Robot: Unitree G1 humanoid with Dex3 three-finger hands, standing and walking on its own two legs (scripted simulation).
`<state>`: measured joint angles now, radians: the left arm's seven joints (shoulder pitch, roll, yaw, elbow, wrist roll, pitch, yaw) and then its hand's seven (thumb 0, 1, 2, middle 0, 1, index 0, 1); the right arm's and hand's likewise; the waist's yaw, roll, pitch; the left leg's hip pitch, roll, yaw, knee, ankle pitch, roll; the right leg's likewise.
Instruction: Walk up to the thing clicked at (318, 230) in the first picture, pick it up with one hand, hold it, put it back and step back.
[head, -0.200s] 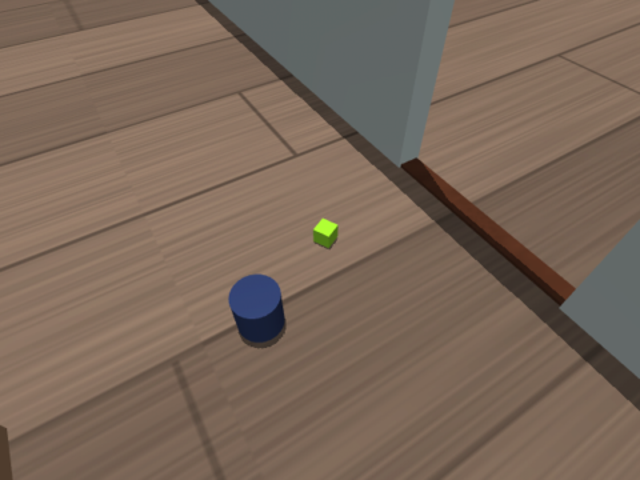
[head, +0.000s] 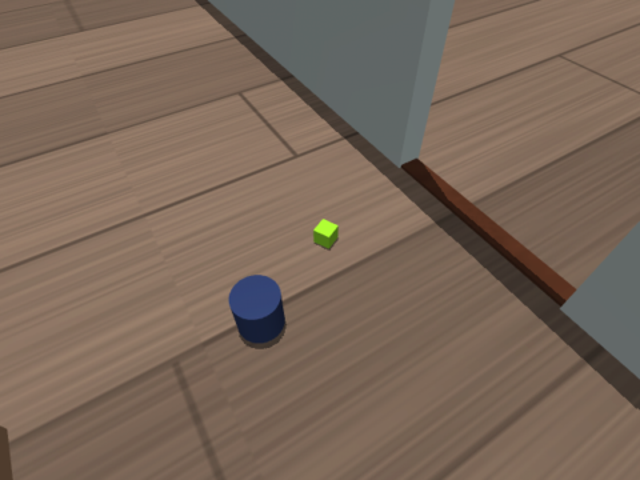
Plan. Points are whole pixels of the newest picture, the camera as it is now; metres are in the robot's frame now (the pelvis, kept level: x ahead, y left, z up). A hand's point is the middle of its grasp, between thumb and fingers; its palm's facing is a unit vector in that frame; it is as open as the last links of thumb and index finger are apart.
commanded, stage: stand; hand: left
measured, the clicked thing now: (325, 233) +1.11 +0.03 -0.75
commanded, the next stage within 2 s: walk up in 0.92 s
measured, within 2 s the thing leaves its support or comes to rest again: neither
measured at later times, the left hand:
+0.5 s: hand out of the picture +0.08 +0.25 -0.16, palm faces -0.02 -0.94 -0.34, open 7.4 cm
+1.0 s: hand out of the picture +0.08 +0.26 -0.16, palm faces -0.04 -0.94 -0.33, open 7.4 cm
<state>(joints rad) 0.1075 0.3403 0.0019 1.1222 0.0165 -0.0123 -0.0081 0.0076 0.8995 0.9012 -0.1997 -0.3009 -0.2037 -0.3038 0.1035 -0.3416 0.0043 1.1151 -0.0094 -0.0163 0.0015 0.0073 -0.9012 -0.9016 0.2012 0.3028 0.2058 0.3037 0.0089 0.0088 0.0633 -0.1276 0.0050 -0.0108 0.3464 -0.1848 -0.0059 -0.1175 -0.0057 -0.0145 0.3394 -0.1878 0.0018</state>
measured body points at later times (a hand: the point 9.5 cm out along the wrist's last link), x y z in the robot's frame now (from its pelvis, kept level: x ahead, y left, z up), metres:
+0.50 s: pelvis +0.00 +0.00 +0.00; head +0.02 +0.00 +0.45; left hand +0.08 +0.30 -0.13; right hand +0.08 -0.30 -0.13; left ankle +0.00 +0.12 -0.75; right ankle +0.00 -0.12 -0.75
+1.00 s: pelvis +0.01 +0.00 +0.00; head +0.01 +0.00 +0.45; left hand +0.08 +0.30 -0.13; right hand +0.08 -0.31 -0.13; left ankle +0.00 +0.12 -0.74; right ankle +0.00 -0.12 -0.74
